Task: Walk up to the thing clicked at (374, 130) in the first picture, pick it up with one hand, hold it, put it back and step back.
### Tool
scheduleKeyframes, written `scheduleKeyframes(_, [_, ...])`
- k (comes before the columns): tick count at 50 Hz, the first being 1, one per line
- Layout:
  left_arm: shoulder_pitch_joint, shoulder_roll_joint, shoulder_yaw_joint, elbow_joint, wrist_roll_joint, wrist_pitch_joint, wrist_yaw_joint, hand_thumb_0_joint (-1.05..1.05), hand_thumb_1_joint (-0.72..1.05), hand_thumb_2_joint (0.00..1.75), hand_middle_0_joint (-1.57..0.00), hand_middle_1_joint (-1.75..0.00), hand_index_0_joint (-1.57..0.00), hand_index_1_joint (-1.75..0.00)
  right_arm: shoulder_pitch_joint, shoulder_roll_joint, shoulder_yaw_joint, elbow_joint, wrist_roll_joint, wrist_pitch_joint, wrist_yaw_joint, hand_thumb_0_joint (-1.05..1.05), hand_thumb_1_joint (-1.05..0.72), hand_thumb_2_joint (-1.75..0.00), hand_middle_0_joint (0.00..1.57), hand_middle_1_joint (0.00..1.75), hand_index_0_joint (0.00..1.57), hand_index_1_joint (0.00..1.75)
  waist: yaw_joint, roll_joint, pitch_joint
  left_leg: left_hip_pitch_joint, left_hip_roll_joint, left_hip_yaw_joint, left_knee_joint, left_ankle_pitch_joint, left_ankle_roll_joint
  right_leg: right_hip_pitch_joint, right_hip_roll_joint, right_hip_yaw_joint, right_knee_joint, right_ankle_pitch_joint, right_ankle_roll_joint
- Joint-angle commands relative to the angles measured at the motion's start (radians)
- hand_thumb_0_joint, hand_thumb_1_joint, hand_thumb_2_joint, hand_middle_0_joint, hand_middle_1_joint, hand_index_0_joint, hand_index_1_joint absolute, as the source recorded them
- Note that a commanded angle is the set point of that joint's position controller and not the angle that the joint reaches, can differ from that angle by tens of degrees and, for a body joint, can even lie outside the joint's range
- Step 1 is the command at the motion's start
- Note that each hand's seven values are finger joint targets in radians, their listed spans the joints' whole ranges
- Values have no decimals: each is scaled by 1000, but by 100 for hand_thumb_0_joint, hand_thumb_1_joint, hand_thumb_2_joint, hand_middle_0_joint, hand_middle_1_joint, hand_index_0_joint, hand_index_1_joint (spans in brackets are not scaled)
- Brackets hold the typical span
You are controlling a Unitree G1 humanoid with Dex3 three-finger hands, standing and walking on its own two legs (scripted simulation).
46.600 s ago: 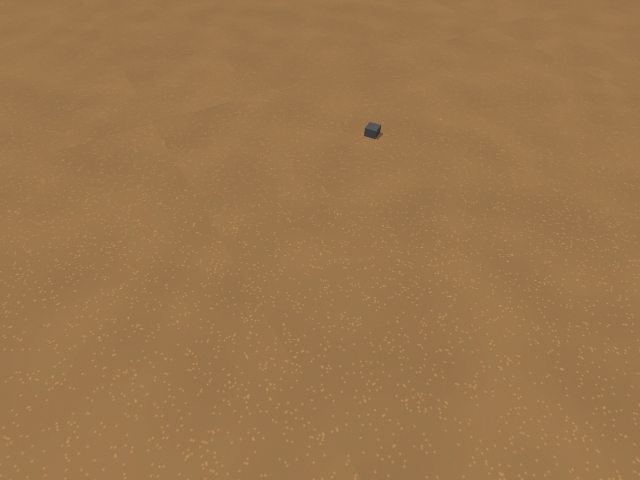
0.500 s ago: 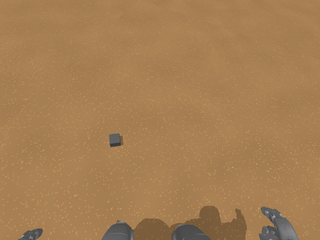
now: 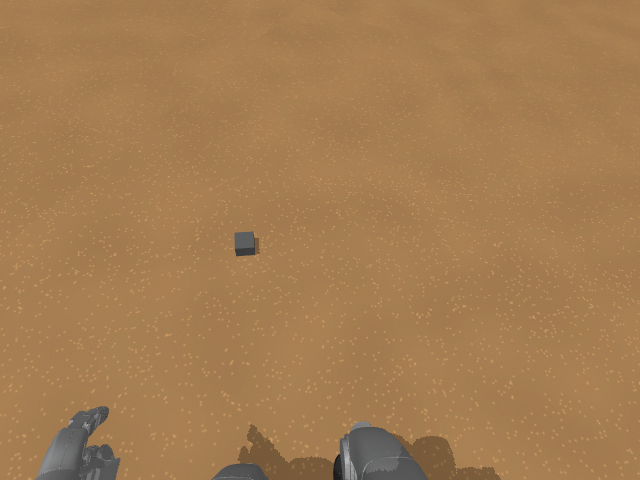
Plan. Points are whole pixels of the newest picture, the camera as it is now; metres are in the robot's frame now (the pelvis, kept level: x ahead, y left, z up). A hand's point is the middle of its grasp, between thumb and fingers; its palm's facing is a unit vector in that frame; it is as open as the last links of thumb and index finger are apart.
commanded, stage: step back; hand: left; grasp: from above
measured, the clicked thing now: (244, 243) +0.88 +0.21 -0.73
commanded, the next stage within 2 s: stand in 1.50 s
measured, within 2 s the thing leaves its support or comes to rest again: neither
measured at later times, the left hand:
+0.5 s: hand out of the picture -0.11 +0.20 -0.13, palm faces -0.02 -0.91 -0.42, open 7.4 cm
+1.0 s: hand out of the picture -0.11 +0.18 -0.13, palm faces +0.07 -0.91 -0.40, open 7.4 cm
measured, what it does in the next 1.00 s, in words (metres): walks backwards: right foot, then left foot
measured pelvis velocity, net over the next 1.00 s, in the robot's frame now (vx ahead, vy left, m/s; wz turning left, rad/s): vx -0.17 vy -0.09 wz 0.04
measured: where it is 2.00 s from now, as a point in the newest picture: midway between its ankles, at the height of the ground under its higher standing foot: outside the picture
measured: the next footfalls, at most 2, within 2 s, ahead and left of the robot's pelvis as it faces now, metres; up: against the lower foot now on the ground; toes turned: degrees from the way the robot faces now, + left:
right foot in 0.30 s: -0.10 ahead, -0.19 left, +0.00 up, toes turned +1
left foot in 0.62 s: -0.15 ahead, +0.06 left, +0.00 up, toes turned -1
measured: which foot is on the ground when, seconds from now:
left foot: down 0.00-0.32, up 0.34-0.60, down 0.62-0.90, up 0.92-1.00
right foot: up 0.00-0.28, down 0.30-1.00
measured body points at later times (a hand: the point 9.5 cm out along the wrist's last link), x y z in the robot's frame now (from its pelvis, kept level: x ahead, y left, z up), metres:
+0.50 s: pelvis -0.16 -0.07 +0.01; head -0.13 -0.09 +0.45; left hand -0.11 +0.25 -0.10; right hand -0.07 -0.40 -0.12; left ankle -0.14 +0.09 -0.65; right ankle -0.16 -0.19 -0.72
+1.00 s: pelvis -0.17 -0.09 +0.01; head -0.17 -0.10 +0.46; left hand -0.12 +0.23 -0.10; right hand -0.09 -0.40 -0.12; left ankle -0.18 +0.05 -0.69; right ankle -0.14 -0.19 -0.72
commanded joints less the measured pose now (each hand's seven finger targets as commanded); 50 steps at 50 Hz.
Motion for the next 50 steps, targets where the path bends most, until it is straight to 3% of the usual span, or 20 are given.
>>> scheduleKeyframes(1, [18,200,73,-68,-11,-10,-3,0,90,90,-20,-30,-20,-30,-123,-337,-97,-127,-15,-43,-41,0,-90,-90,20,30,20,30,35,176,-157,-101,352,-323,-268,464,228,17,73,186,421,-83,-6])
scheduleKeyframes(3, [95,186,67,-41,-13,-11,-10,0,90,90,-20,-30,-20,-30,-104,-288,-86,-125,-3,-43,-43,0,-90,-90,20,30,20,30,51,164,-175,-1,275,-198,-223,501,168,-49,105,159,430,-18,-3])
scheduleKeyframes(8, [86,168,52,-51,1,-31,-9,0,90,90,-20,-30,-20,-30,-46,-298,-98,-129,5,-29,-40,0,-90,-90,20,30,20,30,-11,242,-247,202,309,-212,-161,500,231,-58,47,88,168,-75,58])
scheduleKeyframes(14, [249,172,52,88,-7,-57,-16,0,90,90,-20,-30,-20,-30,-135,-334,-94,-143,7,11,-21,0,-90,-90,20,30,20,30,49,313,-323,-35,235,-106,-46,230,134,344,16,-90,-456,138,-5])
scheduleKeyframes(15, [253,207,62,107,8,-60,-15,0,90,90,-20,-30,-20,-30,-132,-286,-84,-146,11,18,-19,0,-90,-90,20,30,20,30,45,195,-280,-175,160,-68,54,45,86,376,-9,-11,-473,120,-20])
scheduleKeyframes(16, [255,309,89,89,28,-63,-15,0,90,90,-20,-30,-20,-30,-128,-211,-64,-177,17,16,-22,0,-90,-90,20,30,20,30,60,-104,-213,-426,-4,-34,235,-225,17,342,-204,340,-530,-36,-93])
scheduleKeyframes(17, [143,412,103,29,30,-58,-10,0,90,90,-20,-30,-20,-30,-176,-234,-83,-193,16,14,-40,0,-90,-90,20,30,20,30,91,-182,-161,-345,-24,-133,409,-289,-30,47,-416,547,-648,-173,-260])
scheduleKeyframes(18, [41,415,96,0,24,-60,-4,0,90,90,-20,-30,-20,-30,-153,-289,-107,-162,14,13,-41,0,-90,-90,20,30,20,30,54,-182,-79,-242,28,-172,497,-258,-32,-153,-453,617,-723,-306,-285])
scheduleKeyframes(21, [-26,239,51,13,23,-86,3,0,90,90,-20,-30,-20,-30,-68,-252,-81,-76,26,8,-17,0,-90,-90,20,30,20,30,-20,-22,-72,-270,-43,-154,521,-84,-17,34,-197,170,-524,19,-134])
scheduleKeyframes(27, [141,257,71,63,25,-120,3,0,90,90,-20,-30,-20,-30,-89,-234,-68,-58,8,-27,4,0,-90,-90,20,30,20,30,86,-111,-192,-324,42,-92,131,-181,-52,429,-250,256,-497,-117,-187])
scheduleKeyframes(31, [109,242,38,65,4,-103,-7,0,90,90,-20,-30,-20,-30,4,-226,-84,6,-5,-49,13,0,-90,-90,20,30,20,30,12,-61,-198,103,14,-14,-334,-19,-1,194,-220,133,-355,112,-123])
scheduleKeyframes(33, [133,109,0,60,-15,-105,-9,0,90,90,-20,-30,-20,-30,22,-316,-111,14,-20,-59,7,0,-90,-90,20,30,20,30,10,296,-218,300,289,-498,-410,-104,98,-141,-18,-65,-32,-31,-7])
scheduleKeyframes(34, [36,211,31,70,-9,-107,1,0,90,90,-20,-30,-20,-30,12,-395,-119,8,-9,-55,13,0,-90,-90,20,30,20,30,-32,235,-147,71,387,-601,-430,-341,226,-82,-54,-32,4,-135,-6])
scheduleKeyframes(35, [11,256,38,77,-6,-115,-5,0,90,90,-20,-30,-20,-30,-37,-390,-122,5,-3,-53,16,0,-90,-90,20,30,20,30,-22,216,-73,-84,397,-581,-454,-423,249,6,-68,-13,37,-131,-19])
scheduleKeyframes(38, [102,192,27,116,-15,-128,-23,0,90,90,-20,-30,-20,-30,-88,-268,-83,-2,-5,-58,19,0,-90,-90,20,30,20,30,25,225,-51,-2,244,-303,-386,-211,158,13,-59,-49,-112,-2,-23])
scheduleKeyframes(43, [167,164,29,185,-1,-151,-7,0,90,90,-20,-30,-20,-30,-88,-237,-70,4,17,-32,29,0,-90,-90,20,30,20,30,52,200,-167,-122,172,-155,-165,-41,88,394,24,-128,-462,162,-17])
scheduleKeyframes(44, [201,194,39,201,7,-157,1,0,90,90,-20,-30,-20,-30,-89,-188,-55,-6,22,-28,26,0,-90,-90,20,30,20,30,68,117,-187,-214,125,-109,-49,-59,58,489,-37,-21,-494,153,-28])
scheduleKeyframes(45, [237,268,56,202,22,-164,9,0,90,90,-20,-30,-20,-30,-95,-137,-40,-27,27,-28,22,0,-90,-90,20,30,20,30,86,-72,-188,-351,-11,-64,163,-154,8,509,-249,335,-631,2,-91])
scheduleKeyframes(47, [97,326,66,154,17,-161,5,0,90,90,-20,-30,-20,-30,-26,-235,-71,18,15,-20,5,0,-90,-90,20,30,20,30,47,-1,-110,-244,57,-143,285,-244,-8,241,-433,512,-693,-279,-231])
scheduleKeyframes(50, [49,240,38,147,6,-173,7,0,90,90,-20,-30,-20,-30,-8,-219,-69,55,17,-26,17,0,-90,-90,20,30,20,30,14,17,-93,-219,75,-157,243,-118,-7,243,-287,246,-649,-56,-163])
